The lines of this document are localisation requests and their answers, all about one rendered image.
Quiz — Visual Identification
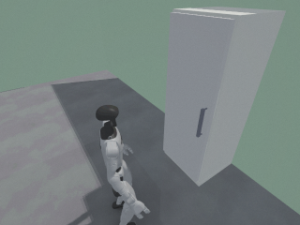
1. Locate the fridge door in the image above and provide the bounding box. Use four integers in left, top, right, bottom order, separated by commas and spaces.
163, 12, 236, 182

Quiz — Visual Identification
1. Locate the robot right forearm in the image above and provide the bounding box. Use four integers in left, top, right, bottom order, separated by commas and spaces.
110, 176, 137, 206

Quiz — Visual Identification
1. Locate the robot torso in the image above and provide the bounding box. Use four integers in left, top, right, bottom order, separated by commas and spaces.
99, 127, 124, 181

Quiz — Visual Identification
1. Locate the handle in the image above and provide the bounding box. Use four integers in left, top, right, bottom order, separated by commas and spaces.
196, 108, 207, 138

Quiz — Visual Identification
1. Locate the left robot foot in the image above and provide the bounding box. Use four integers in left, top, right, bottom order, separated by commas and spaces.
112, 201, 125, 209

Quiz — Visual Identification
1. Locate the robot right upper arm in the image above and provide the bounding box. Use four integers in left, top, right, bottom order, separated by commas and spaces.
105, 141, 121, 184

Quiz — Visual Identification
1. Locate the left robot hand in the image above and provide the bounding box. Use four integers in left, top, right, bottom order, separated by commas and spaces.
123, 143, 133, 156

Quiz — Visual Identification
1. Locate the right robot hand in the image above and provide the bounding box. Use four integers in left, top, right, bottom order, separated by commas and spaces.
131, 200, 150, 219

